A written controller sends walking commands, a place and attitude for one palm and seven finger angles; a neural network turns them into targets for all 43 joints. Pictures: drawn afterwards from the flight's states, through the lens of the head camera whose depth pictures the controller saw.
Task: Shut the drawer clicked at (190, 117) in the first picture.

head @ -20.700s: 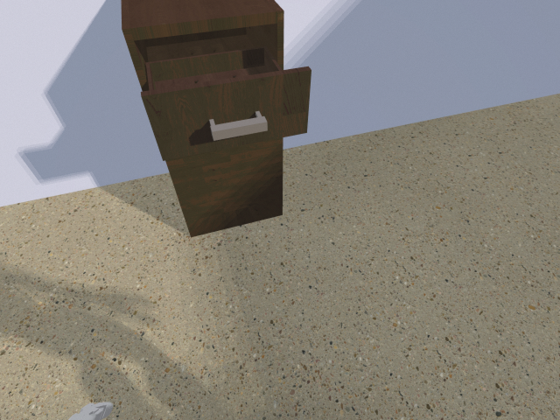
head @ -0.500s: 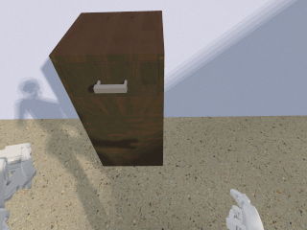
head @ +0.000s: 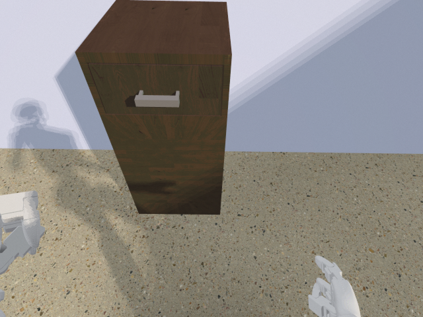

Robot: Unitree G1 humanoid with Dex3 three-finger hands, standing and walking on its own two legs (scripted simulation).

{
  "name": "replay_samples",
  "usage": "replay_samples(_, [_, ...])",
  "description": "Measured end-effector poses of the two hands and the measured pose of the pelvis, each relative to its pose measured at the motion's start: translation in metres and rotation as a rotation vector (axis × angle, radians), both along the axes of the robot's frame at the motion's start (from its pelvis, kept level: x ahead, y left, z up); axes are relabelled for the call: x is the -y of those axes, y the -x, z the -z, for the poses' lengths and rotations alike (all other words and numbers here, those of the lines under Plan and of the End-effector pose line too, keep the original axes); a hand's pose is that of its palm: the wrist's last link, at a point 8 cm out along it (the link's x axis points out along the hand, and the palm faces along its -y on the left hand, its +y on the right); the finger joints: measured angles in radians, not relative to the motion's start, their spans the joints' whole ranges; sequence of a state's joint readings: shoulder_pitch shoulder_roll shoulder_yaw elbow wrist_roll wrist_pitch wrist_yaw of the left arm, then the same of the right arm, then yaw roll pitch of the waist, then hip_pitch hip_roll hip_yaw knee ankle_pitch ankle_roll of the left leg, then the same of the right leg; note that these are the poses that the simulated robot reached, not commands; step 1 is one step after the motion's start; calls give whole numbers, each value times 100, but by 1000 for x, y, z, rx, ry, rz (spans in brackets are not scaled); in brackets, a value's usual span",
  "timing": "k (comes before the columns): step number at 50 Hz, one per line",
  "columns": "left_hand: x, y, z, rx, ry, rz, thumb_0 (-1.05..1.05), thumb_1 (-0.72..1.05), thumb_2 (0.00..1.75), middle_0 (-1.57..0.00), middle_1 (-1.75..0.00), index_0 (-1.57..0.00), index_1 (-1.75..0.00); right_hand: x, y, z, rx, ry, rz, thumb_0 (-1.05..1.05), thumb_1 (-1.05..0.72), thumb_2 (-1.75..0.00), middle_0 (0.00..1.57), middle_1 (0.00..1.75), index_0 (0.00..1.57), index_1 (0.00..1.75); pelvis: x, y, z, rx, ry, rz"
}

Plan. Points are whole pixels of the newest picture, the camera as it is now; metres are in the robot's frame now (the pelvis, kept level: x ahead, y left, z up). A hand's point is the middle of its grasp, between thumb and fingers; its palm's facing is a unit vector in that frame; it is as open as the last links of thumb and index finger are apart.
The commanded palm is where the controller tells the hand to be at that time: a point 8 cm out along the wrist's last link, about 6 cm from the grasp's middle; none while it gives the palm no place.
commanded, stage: step back with the hand held close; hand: left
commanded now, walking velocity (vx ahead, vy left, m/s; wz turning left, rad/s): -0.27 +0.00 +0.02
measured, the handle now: (158, 97) +0.71 +0.22 +0.01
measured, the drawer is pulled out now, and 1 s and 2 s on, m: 0.00 0.00 0.00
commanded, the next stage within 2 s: stop stepping back and stand still in 0.72 s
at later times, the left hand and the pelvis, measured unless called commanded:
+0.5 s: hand (7, 288) +0.12 +0.24 +0.18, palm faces +0.41 -0.78 -0.47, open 3.3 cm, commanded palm +0.04 +0.28 +0.19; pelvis -0.07 +0.00 -0.01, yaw +3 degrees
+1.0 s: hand out of the picture +0.03 +0.22 +0.17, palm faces +0.26 -0.81 -0.52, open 3.3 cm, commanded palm -0.03 +0.26 +0.19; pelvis -0.17 -0.01 +0.01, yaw -2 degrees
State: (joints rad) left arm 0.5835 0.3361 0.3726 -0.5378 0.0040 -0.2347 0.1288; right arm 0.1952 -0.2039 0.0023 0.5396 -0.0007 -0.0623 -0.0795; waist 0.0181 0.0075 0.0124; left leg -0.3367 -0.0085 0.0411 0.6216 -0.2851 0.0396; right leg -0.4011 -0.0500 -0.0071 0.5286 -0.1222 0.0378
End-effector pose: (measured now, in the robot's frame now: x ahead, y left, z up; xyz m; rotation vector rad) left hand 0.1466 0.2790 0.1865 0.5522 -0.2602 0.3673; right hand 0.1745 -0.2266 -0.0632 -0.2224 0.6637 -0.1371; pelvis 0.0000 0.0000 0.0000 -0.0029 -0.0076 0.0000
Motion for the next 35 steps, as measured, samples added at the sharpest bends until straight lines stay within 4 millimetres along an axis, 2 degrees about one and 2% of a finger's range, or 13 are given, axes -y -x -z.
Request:
replay_samples(10, [-4,24,-4,46,-65,19,2,89,90,-141,-160,-141,-159,14,49,6,-45,47,35,2,-90,-90,20,30,20,30,1,25,4,0,5,-46])
replay_samples(17, [2,47,-6,74,-104,3,2,89,90,-141,-160,-141,-159,20,60,19,-52,37,9,2,-90,-90,20,30,20,30,8,42,12,8,-2,-42])
replay_samples(21, [9,57,-5,99,-60,35,2,89,90,-141,-160,-141,-159,20,68,18,-68,44,-2,2,-90,-90,20,30,20,30,6,57,11,-3,-6,-49])
replay_samples(26, [4,74,-8,102,-83,53,2,89,90,-141,-160,-141,-159,15,83,13,-46,52,13,2,-90,-90,20,30,20,30,3,75,11,-7,24,-67])
replay_samples(31, [-4,103,-20,113,-117,-4,2,89,90,-141,-160,-141,-159,5,96,12,-34,13,-13,2,-90,-90,20,30,20,30,11,85,6,-30,58,-91])
replay_samples(35, [6,119,-12,95,-70,-15,2,89,90,-141,-160,-141,-160,2,102,19,-39,-3,-68,2,-90,-90,20,30,20,30,17,102,7,-59,37,-39])
